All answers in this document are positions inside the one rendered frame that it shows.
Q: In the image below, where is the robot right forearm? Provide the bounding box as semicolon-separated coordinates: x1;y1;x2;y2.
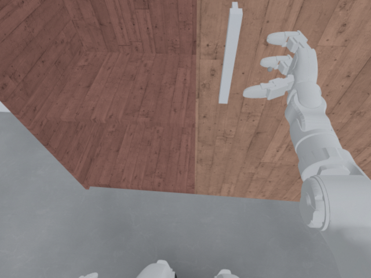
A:
285;82;371;182

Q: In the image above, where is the robot right hand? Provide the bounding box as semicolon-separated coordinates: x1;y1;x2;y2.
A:
243;30;318;100

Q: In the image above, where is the handle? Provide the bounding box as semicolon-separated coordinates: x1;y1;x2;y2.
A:
219;2;243;104

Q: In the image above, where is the right robot shin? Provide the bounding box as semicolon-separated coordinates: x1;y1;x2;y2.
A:
218;269;231;275

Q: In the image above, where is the robot right upper arm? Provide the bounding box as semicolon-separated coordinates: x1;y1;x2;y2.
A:
299;175;371;278

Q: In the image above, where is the left robot thigh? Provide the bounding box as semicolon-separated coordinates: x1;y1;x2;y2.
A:
136;263;175;278

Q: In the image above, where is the wardrobe door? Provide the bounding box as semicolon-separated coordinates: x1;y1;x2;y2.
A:
195;0;371;202

